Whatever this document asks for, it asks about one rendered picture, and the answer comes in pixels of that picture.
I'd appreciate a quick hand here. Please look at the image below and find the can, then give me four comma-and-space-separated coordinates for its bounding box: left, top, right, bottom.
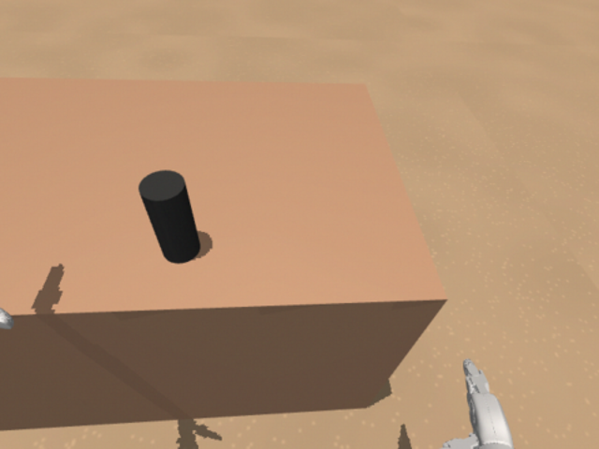
139, 170, 200, 264

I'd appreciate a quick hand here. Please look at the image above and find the right robot hand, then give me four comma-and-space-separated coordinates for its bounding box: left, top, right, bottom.
440, 358, 514, 449

